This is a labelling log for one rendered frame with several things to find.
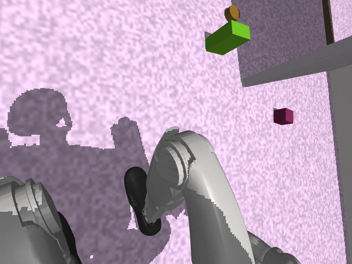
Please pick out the right robot hand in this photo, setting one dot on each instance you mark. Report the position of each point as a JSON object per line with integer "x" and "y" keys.
{"x": 259, "y": 248}

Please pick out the right robot arm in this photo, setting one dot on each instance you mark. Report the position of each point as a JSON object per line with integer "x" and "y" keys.
{"x": 276, "y": 255}

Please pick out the right robot foot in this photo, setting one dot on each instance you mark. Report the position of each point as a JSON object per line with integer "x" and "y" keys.
{"x": 135, "y": 187}

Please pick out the left robot foot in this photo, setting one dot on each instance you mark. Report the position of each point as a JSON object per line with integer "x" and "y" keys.
{"x": 69, "y": 238}

